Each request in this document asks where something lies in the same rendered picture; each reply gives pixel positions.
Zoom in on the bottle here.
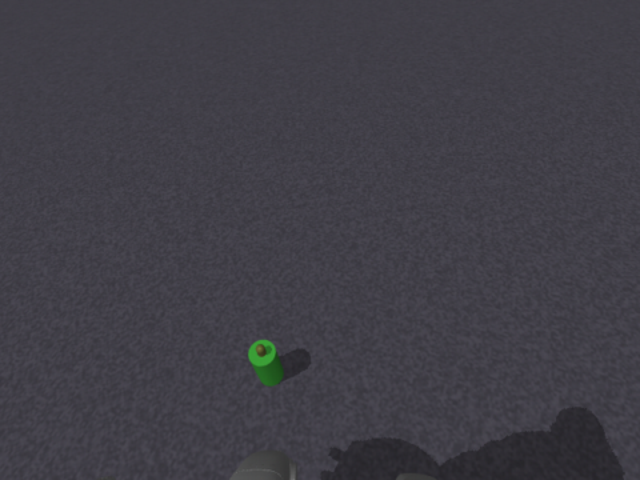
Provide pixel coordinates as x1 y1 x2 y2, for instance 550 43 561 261
248 340 284 386

